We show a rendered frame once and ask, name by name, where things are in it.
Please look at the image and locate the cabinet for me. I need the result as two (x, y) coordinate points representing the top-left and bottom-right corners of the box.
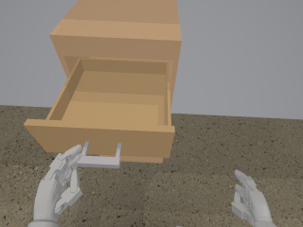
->
(49, 0), (182, 164)

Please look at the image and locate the robot left hand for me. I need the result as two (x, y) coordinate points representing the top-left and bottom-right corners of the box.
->
(33, 144), (83, 222)

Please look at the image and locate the robot right hand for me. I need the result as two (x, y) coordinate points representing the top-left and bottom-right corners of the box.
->
(231, 169), (273, 226)

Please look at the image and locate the handle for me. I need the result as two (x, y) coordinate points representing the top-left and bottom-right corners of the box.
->
(77, 141), (122, 168)

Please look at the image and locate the drawer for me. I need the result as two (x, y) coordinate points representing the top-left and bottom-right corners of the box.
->
(24, 58), (175, 158)

